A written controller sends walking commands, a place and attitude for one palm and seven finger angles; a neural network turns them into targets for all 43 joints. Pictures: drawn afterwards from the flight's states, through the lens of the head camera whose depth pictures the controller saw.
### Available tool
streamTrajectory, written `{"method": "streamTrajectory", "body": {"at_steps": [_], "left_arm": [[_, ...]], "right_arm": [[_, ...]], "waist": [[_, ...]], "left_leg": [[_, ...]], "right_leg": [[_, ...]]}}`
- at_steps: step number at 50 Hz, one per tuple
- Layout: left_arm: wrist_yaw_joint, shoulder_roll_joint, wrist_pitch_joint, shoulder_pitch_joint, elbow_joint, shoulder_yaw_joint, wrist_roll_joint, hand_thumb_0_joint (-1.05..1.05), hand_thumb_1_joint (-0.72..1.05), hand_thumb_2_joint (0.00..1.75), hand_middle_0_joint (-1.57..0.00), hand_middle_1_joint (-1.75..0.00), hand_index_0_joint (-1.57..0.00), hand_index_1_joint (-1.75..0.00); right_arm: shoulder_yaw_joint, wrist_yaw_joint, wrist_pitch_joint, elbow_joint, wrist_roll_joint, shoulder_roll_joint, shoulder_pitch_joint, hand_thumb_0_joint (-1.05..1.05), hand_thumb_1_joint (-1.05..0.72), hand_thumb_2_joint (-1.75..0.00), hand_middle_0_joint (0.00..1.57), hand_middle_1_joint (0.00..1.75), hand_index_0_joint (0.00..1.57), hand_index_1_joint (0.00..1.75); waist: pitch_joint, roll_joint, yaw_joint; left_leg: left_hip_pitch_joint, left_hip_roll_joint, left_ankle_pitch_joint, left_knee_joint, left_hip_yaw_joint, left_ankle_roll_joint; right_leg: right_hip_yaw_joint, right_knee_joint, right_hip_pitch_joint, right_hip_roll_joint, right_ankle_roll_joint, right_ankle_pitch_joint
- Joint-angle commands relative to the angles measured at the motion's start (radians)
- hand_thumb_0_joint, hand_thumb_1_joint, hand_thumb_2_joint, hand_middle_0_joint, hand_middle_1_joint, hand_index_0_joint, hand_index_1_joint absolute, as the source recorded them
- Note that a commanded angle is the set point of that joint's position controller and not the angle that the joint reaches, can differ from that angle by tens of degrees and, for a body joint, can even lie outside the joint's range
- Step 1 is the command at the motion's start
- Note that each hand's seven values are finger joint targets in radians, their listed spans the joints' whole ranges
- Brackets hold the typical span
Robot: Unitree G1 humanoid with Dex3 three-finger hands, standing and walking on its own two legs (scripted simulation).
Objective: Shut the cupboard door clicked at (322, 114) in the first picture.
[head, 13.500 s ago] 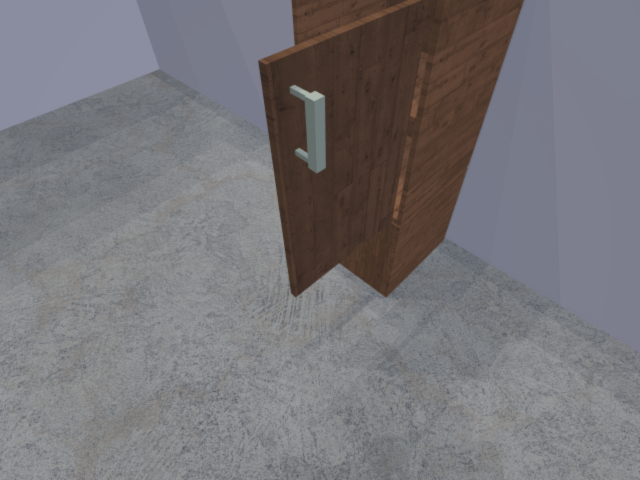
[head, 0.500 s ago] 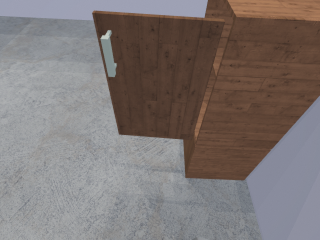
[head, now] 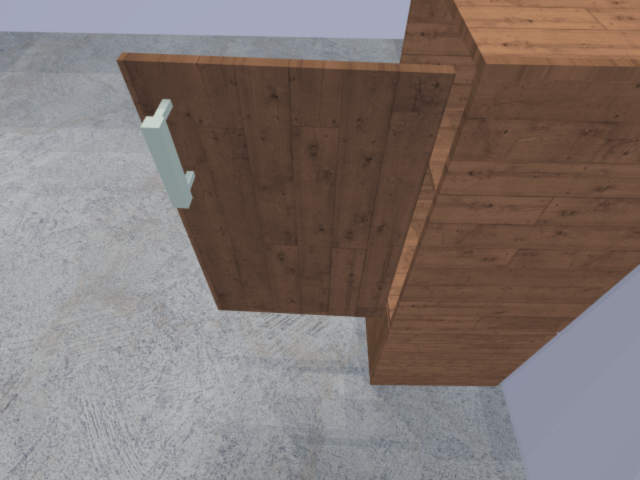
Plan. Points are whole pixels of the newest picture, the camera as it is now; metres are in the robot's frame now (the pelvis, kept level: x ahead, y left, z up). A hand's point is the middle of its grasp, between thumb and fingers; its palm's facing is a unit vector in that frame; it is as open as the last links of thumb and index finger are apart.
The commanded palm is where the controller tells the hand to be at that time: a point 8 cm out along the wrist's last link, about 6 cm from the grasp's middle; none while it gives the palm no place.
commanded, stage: come to a stop and stand still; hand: left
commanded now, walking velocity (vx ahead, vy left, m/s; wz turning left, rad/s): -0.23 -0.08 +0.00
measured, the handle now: (174, 156) +0.47 +0.22 +0.14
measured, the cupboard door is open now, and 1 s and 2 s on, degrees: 88 88 88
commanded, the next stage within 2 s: look again from close up in 1.04 s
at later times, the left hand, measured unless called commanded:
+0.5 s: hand out of the picture +0.04 +0.16 -0.16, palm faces +0.01 -0.98 -0.22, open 7.4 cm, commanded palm none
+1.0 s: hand out of the picture -0.02 +0.19 -0.16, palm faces +0.00 -0.97 -0.25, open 7.4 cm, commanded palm none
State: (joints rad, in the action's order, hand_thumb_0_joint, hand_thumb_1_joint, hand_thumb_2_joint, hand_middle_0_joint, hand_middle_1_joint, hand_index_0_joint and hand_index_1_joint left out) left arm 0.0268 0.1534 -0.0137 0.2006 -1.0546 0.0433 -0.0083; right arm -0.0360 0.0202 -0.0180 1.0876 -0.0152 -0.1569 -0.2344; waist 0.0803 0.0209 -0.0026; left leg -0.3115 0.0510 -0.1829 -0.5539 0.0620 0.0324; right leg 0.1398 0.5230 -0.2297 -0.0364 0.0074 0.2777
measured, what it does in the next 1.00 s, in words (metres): steps on the spot: right foot, then left foot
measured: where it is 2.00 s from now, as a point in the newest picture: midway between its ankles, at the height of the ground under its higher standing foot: outside the picture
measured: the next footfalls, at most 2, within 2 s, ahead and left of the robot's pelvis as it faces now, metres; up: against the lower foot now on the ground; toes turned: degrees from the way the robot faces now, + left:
right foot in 0.32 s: -0.01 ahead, -0.13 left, +0.00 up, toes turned -3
left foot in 0.58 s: +0.01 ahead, +0.08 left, +0.00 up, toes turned +2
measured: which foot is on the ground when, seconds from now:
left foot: down 0.00-0.34, up 0.36-0.56, down 0.58-1.00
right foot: down 0.00-0.02, up 0.04-0.30, down 0.32-1.00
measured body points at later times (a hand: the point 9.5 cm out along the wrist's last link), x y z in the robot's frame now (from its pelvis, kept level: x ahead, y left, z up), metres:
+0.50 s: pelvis -0.01 -0.03 +0.00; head +0.02 -0.04 +0.45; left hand +0.04 +0.21 -0.15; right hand +0.04 -0.27 -0.16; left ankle -0.02 +0.09 -0.70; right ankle -0.05 -0.13 -0.73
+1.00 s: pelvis -0.03 +0.00 +0.00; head -0.04 -0.02 +0.45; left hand -0.02 +0.24 -0.14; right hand -0.02 -0.23 -0.16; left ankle -0.03 +0.08 -0.73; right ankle -0.05 -0.13 -0.73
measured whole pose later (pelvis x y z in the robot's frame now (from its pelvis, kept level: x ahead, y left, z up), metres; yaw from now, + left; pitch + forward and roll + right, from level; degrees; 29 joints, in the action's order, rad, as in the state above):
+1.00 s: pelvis -0.03 +0.00 +0.00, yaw -1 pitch -2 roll +0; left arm 0.03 0.16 0.00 0.29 -1.08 -0.01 -0.01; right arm 0.01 0.02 0.01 1.03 -0.02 -0.20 -0.28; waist 0.02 0.05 0.00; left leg -0.20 -0.03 -0.27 -0.50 0.08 -0.06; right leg 0.03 0.51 -0.19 -0.04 -0.02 0.29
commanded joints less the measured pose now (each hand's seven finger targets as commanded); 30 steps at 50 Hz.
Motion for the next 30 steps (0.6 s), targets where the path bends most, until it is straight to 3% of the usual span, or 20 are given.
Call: {"method": "streamTrajectory", "body": {"at_steps": [1, 2, 3, 4, 7, 11, 13, 14, 15, 16, 17, 18, 19, 20, 21, 24, 25, 27, 29, 30], "left_arm": [[0.018, 0.073, 0.026, 0.085, 0.057, 0.016, 0.006, 0.00, 0.90, 0.90, -0.20, -0.30, -0.20, -0.30], [0.018, 0.076, 0.036, 0.071, 0.064, 0.017, 0.003, 0.00, 0.90, 0.90, -0.20, -0.30, -0.20, -0.30], [0.016, 0.077, 0.048, 0.054, 0.060, 0.019, 0.003, 0.00, 0.90, 0.90, -0.20, -0.30, -0.20, -0.30], [0.015, 0.085, 0.054, 0.056, 0.056, 0.022, 0.001, 0.00, 0.90, 0.90, -0.20, -0.30, -0.20, -0.30], [0.012, 0.085, 0.054, 0.048, 0.065, 0.028, 0.001, 0.00, 0.90, 0.90, -0.20, -0.30, -0.20, -0.30], [0.006, 0.070, 0.049, 0.050, 0.089, 0.022, 0.000, 0.00, 0.90, 0.90, -0.20, -0.30, -0.20, -0.30], [0.005, 0.074, 0.042, 0.097, 0.082, 0.024, -0.003, 0.00, 0.90, 0.90, -0.20, -0.30, -0.20, -0.30], [0.005, 0.086, 0.037, 0.128, 0.075, 0.025, -0.006, 0.00, 0.90, 0.90, -0.20, -0.30, -0.20, -0.30], [0.009, 0.123, 0.027, 0.141, 0.075, 0.029, -0.015, 0.00, 0.90, 0.90, -0.20, -0.30, -0.20, -0.30], [0.012, 0.199, 0.022, 0.120, 0.081, 0.040, -0.025, 0.00, 0.90, 0.90, -0.20, -0.30, -0.20, -0.30], [0.010, 0.217, 0.017, 0.090, 0.089, 0.033, -0.020, 0.00, 0.90, 0.90, -0.20, -0.30, -0.20, -0.30], [0.006, 0.214, 0.014, 0.048, 0.101, 0.020, -0.022, 0.00, 0.90, 0.90, -0.20, -0.30, -0.20, -0.30], [0.009, 0.184, 0.015, 0.025, 0.104, 0.020, -0.024, 0.00, 0.90, 0.90, -0.20, -0.30, -0.20, -0.30], [0.012, 0.166, 0.011, 0.018, 0.091, 0.018, -0.020, 0.00, 0.90, 0.90, -0.20, -0.30, -0.20, -0.30], [0.012, 0.158, 0.006, 0.024, 0.085, 0.010, -0.016, 0.00, 0.90, 0.90, -0.20, -0.30, -0.20, -0.30], [0.012, 0.171, -0.002, 0.055, 0.072, 0.012, -0.014, 0.00, 0.90, 0.90, -0.20, -0.30, -0.20, -0.30], [0.013, 0.166, -0.002, 0.058, 0.065, 0.013, -0.012, 0.00, 0.90, 0.90, -0.20, -0.30, -0.20, -0.30], [0.011, 0.164, -0.003, 0.052, 0.053, 0.010, 0.000, 0.00, 0.90, 0.90, -0.20, -0.30, -0.20, -0.30], [0.006, 0.114, 0.000, 0.087, 0.046, -0.002, 0.011, 0.00, 0.90, 0.90, -0.20, -0.30, -0.20, -0.30], [0.009, 0.096, 0.005, 0.086, 0.040, -0.006, 0.005, 0.00, 0.90, 0.90, -0.20, -0.30, -0.20, -0.30]], "right_arm": [[-0.037, 0.016, 0.007, -0.040, -0.006, -0.175, -0.100, 0.00, -0.90, -0.90, 0.20, 0.30, 0.20, 0.30], [-0.038, 0.022, 0.006, -0.049, -0.010, -0.176, -0.075, 0.00, -0.90, -0.90, 0.20, 0.30, 0.20, 0.30], [-0.036, 0.029, 0.008, -0.053, -0.012, -0.167, -0.060, 0.00, -0.90, -0.90, 0.20, 0.30, 0.20, 0.30], [-0.033, 0.036, 0.008, -0.061, -0.013, -0.158, -0.050, 0.00, -0.90, -0.90, 0.20, 0.30, 0.20, 0.30], [-0.042, 0.040, 0.005, -0.077, -0.016, -0.177, -0.031, 0.00, -0.90, -0.90, 0.20, 0.30, 0.20, 0.30], [-0.057, 0.037, 0.003, -0.093, -0.016, -0.202, -0.008, 0.00, -0.90, -0.90, 0.20, 0.30, 0.20, 0.30], [-0.062, 0.029, 0.000, -0.095, -0.008, -0.205, 0.008, 0.00, -0.90, -0.90, 0.20, 0.30, 0.20, 0.30], [-0.061, 0.025, -0.003, -0.098, -0.001, -0.200, 0.016, 0.00, -0.90, -0.90, 0.20, 0.30, 0.20, 0.30], [-0.057, 0.020, -0.004, -0.101, 0.007, -0.159, 0.021, 0.00, -0.90, -0.90, 0.20, 0.30, 0.20, 0.30], [-0.049, 0.012, -0.009, -0.123, 0.013, -0.102, 0.020, 0.00, -0.90, -0.90, 0.20, 0.30, 0.20, 0.30], [-0.042, 0.005, -0.024, -0.138, 0.011, -0.095, 0.070, 0.00, -0.90, -0.90, 0.20, 0.30, 0.20, 0.30], [-0.044, -0.004, -0.035, -0.128, 0.009, -0.091, 0.070, 0.00, -0.90, -0.90, 0.20, 0.30, 0.20, 0.30], [-0.044, -0.005, -0.036, -0.135, 0.003, -0.073, 0.106, 0.00, -0.90, -0.90, 0.20, 0.30, 0.20, 0.30], [-0.038, 0.000, -0.036, -0.118, 0.004, -0.070, 0.090, 0.00, -0.90, -0.90, 0.20, 0.30, 0.20, 0.30], [-0.036, 0.000, -0.033, -0.105, 0.005, -0.081, 0.087, 0.00, -0.90, -0.90, 0.20, 0.30, 0.20, 0.30], [-0.027, -0.001, -0.018, -0.085, 0.012, -0.070, 0.058, 0.00, -0.90, -0.90, 0.20, 0.30, 0.20, 0.30], [-0.024, 0.000, -0.011, -0.068, 0.012, -0.059, 0.051, 0.00, -0.90, -0.90, 0.20, 0.30, 0.20, 0.30], [-0.015, 0.003, 0.003, -0.038, 0.009, -0.060, -0.001, 0.00, -0.90, -0.90, 0.20, 0.30, 0.20, 0.30], [-0.017, 0.014, 0.026, -0.032, 0.000, -0.124, 0.002, 0.00, -0.90, -0.90, 0.20, 0.30, 0.20, 0.30], [-0.017, 0.017, 0.023, -0.026, 0.000, -0.129, 0.011, 0.00, -0.90, -0.90, 0.20, 0.30, 0.20, 0.30]], "waist": [[-0.097, 0.145, 0.006], [-0.067, 0.142, 0.000], [-0.059, 0.198, -0.005], [-0.071, 0.204, -0.008], [-0.125, 0.120, -0.013], [-0.175, 0.123, -0.020], [-0.193, 0.140, -0.001], [-0.188, 0.111, 0.014], [-0.152, -0.008, 0.018], [-0.119, -0.243, 0.004], [-0.072, -0.280, 0.020], [-0.076, -0.199, 0.009], [-0.019, -0.184, 0.001], [-0.039, -0.236, -0.007], [-0.034, -0.218, -0.004], [-0.090, -0.202, 0.005], [-0.088, -0.180, 0.007], [-0.097, -0.125, -0.014], [-0.135, 0.055, 0.016], [-0.120, 0.057, 0.022]], "left_leg": [[0.084, 0.293, 0.603, 0.186, -0.243, -0.174], [0.055, 0.307, 0.581, 0.215, -0.247, -0.210], [0.053, 0.302, 0.599, 0.225, -0.268, -0.229], [0.071, 0.303, 0.636, 0.206, -0.253, -0.240], [0.199, 0.287, 0.732, 0.143, -0.212, -0.247], [0.241, 0.280, 0.666, 0.128, -0.188, -0.226], [0.218, 0.243, 0.572, 0.100, -0.153, -0.185], [0.166, 0.208, 0.457, 0.066, -0.135, -0.150], [0.096, 0.137, 0.280, -0.001, -0.096, -0.096], [-0.051, 0.020, -0.062, -0.081, 0.008, -0.025], [-0.051, -0.032, -0.355, -0.207, -0.021, -0.003], [-0.014, -0.040, -0.363, -0.314, -0.049, -0.001], [-0.075, -0.038, -0.344, -0.345, -0.059, -0.007], [-0.081, -0.028, -0.325, -0.346, -0.053, -0.003], [-0.092, -0.027, -0.305, -0.345, -0.048, 0.003], [-0.035, -0.037, -0.259, -0.155, -0.017, 0.011], [0.005, -0.038, -0.198, -0.061, -0.006, 0.012], [0.147, -0.029, 0.007, 0.146, -0.021, 0.004], [0.223, 0.123, 0.362, 0.144, -0.155, -0.064], [0.181, 0.145, 0.306, 0.152, -0.160, -0.082]], "right_leg": [[-0.032, 0.159, -0.047, -0.031, -0.019, 0.153], [-0.060, 0.278, -0.061, -0.005, -0.017, 0.277], [-0.094, 0.390, -0.100, -0.003, -0.014, 0.319], [-0.131, 0.458, -0.125, -0.008, -0.011, 0.324], [-0.146, 0.487, -0.192, 0.009, -0.019, 0.295], [-0.120, 0.290, -0.129, 0.008, -0.018, 0.249], [-0.090, 0.091, -0.024, 0.013, -0.018, 0.095], [-0.082, -0.046, 0.055, 0.015, -0.018, -0.043], [-0.167, -0.172, 0.097, -0.036, 0.000, -0.216], [-0.373, -0.204, 0.127, -0.232, 0.060, -0.411], [-0.405, -0.233, 0.003, -0.340, 0.154, -0.452], [-0.349, -0.249, -0.079, -0.322, 0.183, -0.299], [-0.317, -0.222, -0.057, -0.260, 0.171, -0.408], [-0.297, -0.189, -0.004, -0.240, 0.165, -0.517], [-0.265, -0.162, 0.035, -0.226, 0.158, -0.622], [-0.227, -0.109, 0.140, -0.201, 0.145, -0.702], [-0.221, -0.094, 0.141, -0.187, 0.138, -0.675], [-0.219, -0.057, 0.089, -0.167, 0.086, -0.554], [-0.171, -0.059, 0.046, -0.082, 0.011, -0.318], [-0.162, -0.100, 0.076, -0.065, 0.002, -0.188]]}}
